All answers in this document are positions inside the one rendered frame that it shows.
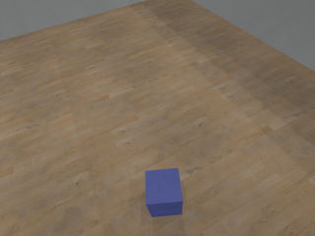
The carton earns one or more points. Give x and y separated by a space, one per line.
163 192

